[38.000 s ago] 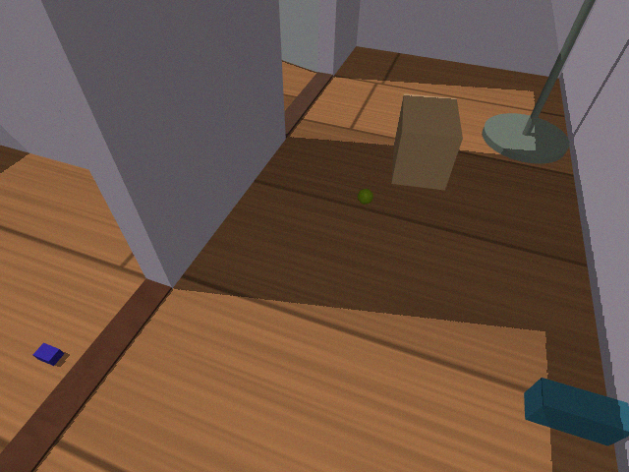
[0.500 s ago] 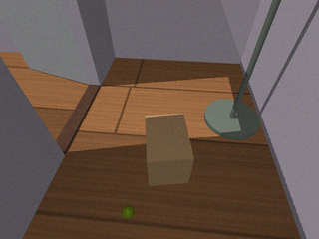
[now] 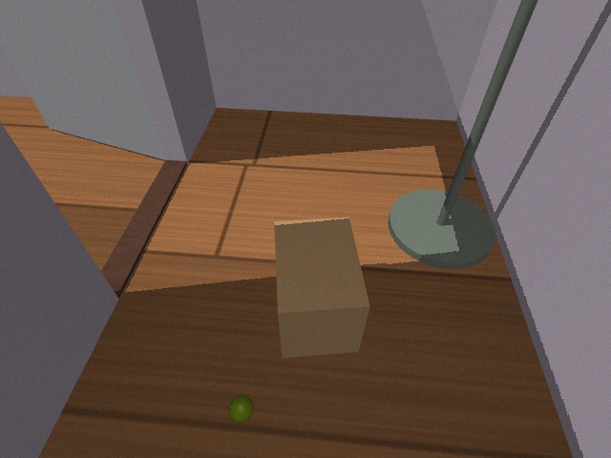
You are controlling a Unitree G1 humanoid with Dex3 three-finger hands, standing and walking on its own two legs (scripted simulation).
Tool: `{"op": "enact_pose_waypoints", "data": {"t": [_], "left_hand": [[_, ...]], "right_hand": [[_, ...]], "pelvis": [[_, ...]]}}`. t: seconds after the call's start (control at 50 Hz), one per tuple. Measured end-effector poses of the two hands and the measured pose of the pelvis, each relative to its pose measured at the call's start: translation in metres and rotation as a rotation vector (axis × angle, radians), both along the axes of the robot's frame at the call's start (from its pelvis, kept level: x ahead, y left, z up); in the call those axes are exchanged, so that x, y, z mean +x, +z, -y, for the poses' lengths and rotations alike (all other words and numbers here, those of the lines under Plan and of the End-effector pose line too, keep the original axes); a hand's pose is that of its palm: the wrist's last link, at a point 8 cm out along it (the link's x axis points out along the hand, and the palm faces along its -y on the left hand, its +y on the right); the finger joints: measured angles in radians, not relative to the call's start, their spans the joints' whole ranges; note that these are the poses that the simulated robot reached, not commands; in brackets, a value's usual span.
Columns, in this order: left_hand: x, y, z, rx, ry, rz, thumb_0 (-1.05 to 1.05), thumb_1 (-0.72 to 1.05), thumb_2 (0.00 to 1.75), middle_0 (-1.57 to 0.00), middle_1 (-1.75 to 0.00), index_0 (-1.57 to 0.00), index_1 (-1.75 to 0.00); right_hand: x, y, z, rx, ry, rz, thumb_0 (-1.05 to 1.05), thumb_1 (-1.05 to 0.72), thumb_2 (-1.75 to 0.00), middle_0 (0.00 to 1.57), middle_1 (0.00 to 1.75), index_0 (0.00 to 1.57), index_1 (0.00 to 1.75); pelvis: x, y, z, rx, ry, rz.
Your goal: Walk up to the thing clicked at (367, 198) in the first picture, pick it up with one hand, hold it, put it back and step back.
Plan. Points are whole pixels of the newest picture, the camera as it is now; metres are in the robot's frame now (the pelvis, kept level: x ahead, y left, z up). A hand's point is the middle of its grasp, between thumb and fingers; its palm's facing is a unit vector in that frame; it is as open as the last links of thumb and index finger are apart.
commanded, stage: stand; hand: left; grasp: from above
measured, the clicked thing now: (241, 408) +0.43 +0.21 -0.74
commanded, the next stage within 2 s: step back in 0.48 s
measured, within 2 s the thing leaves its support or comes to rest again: neither
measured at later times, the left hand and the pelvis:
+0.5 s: hand out of the picture +0.06 +0.25 -0.16, palm faces +0.00 -0.94 -0.34, open 7.3 cm; pelvis +0.00 +0.00 +0.00, yaw +0 degrees
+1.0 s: hand out of the picture +0.04 +0.28 -0.17, palm faces -0.02 -0.92 -0.40, open 7.3 cm; pelvis -0.10 +0.02 -0.03, yaw +2 degrees
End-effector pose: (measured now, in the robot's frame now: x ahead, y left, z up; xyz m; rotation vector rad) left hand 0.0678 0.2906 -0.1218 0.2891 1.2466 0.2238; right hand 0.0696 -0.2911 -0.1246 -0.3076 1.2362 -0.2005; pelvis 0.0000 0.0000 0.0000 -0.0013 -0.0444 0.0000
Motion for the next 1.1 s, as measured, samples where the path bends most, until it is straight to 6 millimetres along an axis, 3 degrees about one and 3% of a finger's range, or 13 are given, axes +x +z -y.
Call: {"op": "enact_pose_waypoints", "data": {"t": [0.5, 0.68, 0.78, 0.88, 1.02, 1.1], "left_hand": [[-0.01, 0.0, -0.002, 0.0, -0.004, -0.016, 0.0, 0.91, 0.89, -0.21, -0.3, -0.21, -0.3], [-0.01, -0.005, -0.017, 0.067, -0.046, 0.012, 0.0, 0.91, 0.89, -0.21, -0.3, -0.21, -0.3], [-0.022, -0.006, -0.016, 0.093, -0.074, 0.041, 0.0, 0.91, 0.89, -0.21, -0.3, -0.21, -0.3], [-0.036, -0.003, -0.019, 0.095, -0.09, 0.051, 0.0, 0.91, 0.89, -0.21, -0.3, -0.21, -0.3], [-0.04, -0.017, -0.04, 0.06, -0.086, 0.143, 0.01, 0.9, 0.89, -0.21, -0.3, -0.21, -0.3], [-0.058, -0.019, -0.045, 0.046, -0.081, 0.104, 0.0, 0.91, 0.89, -0.21, -0.3, -0.21, -0.3]], "right_hand": [[-0.01, -0.001, 0.002, 0.007, -0.009, -0.016, 0.0, -0.9, -0.9, 0.2, 0.3, 0.2, 0.3], [-0.015, -0.007, 0.021, -0.016, -0.027, 0.011, 0.0, -0.9, -0.9, 0.2, 0.3, 0.2, 0.3], [-0.022, -0.017, 0.037, -0.035, -0.025, 0.04, 0.0, -0.9, -0.9, 0.2, 0.3, 0.2, 0.3], [-0.045, -0.013, 0.033, -0.042, -0.02, 0.03, 0.0, -0.9, -0.9, 0.2, 0.3, 0.2, 0.3], [-0.104, -0.012, 0.009, -0.093, 0.019, -0.066, 0.0, -0.9, -0.9, 0.2, 0.3, 0.2, 0.3], [-0.137, 0.0, -0.007, -0.082, 0.003, -0.085, 0.0, -0.9, -0.9, 0.2, 0.3, 0.2, 0.3]], "pelvis": [[-0.003, 0.0, 0.0, 0.001, -0.002, -0.005], [-0.035, -0.015, 0.005, 0.01, -0.012, -0.019], [-0.055, -0.027, 0.01, 0.002, -0.008, -0.011], [-0.074, -0.024, 0.001, 0.018, -0.008, -0.016], [-0.104, -0.032, -0.02, 0.013, 0.026, -0.026], [-0.12, -0.023, -0.028, -0.01, 0.01, -0.014]]}}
